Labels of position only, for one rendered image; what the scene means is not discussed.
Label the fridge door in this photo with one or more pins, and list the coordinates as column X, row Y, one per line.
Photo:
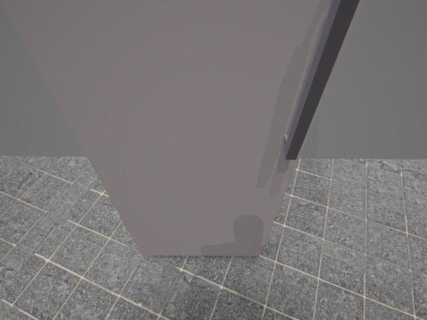
column 181, row 107

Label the handle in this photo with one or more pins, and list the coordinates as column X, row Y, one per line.
column 335, row 29

